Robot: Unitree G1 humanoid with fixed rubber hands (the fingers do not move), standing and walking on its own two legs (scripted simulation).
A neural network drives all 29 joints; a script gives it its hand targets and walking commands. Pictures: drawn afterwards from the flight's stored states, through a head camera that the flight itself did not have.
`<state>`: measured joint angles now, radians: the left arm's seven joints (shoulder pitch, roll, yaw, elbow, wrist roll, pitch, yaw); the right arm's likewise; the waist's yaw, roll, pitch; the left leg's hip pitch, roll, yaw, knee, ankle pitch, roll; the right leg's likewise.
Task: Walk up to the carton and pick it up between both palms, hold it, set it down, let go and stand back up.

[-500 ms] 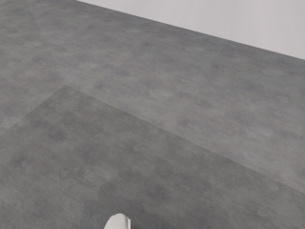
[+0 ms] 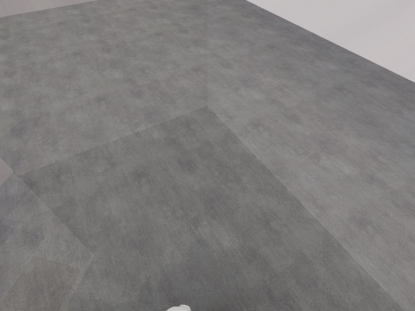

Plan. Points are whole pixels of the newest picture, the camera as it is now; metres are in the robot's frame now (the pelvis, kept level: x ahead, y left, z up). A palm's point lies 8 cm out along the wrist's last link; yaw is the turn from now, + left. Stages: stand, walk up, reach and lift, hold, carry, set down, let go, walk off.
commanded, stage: walk up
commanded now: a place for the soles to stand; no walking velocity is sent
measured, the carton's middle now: out of the picture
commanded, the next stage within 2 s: none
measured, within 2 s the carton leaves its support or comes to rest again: neither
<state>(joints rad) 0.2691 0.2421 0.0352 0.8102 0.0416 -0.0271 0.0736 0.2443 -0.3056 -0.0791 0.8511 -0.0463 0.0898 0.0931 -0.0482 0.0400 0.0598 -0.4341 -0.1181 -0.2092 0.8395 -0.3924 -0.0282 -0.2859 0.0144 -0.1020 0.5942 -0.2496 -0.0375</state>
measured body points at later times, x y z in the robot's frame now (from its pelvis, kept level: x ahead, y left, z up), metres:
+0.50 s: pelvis +0.07 +0.16 -0.01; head +0.09 +0.23 +0.44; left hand -0.02 +0.43 -0.16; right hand +0.30 -0.02 -0.10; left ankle +0.06 +0.27 -0.72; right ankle +0.06 -0.05 -0.65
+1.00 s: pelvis +0.23 +0.30 +0.01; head +0.25 +0.30 +0.46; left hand +0.11 +0.54 -0.11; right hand +0.44 +0.14 -0.14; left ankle +0.09 +0.31 -0.64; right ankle +0.31 +0.24 -0.72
